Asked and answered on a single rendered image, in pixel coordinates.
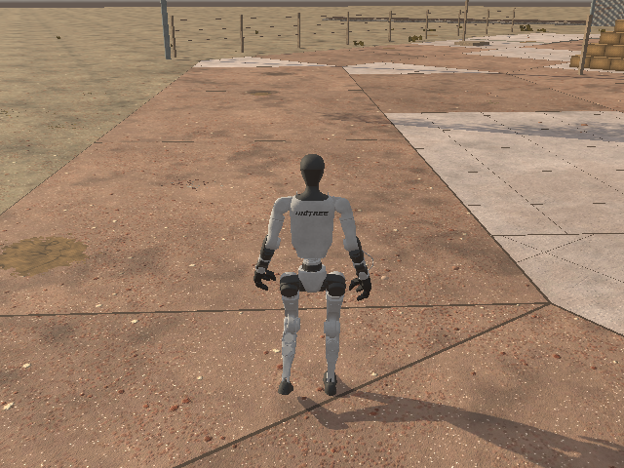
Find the robot left forearm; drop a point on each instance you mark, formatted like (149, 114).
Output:
(264, 258)

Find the robot right hand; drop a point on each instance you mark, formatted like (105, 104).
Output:
(364, 285)

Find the humanoid robot torso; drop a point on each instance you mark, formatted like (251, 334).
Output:
(311, 228)

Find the robot left hand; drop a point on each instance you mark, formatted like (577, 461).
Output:
(257, 279)

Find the robot left upper arm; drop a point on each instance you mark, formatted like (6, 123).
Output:
(281, 206)

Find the robot right upper arm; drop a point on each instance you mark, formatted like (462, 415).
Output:
(342, 206)

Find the robot right forearm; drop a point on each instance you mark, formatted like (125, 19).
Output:
(359, 263)

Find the robot right shin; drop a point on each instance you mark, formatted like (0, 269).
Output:
(332, 349)

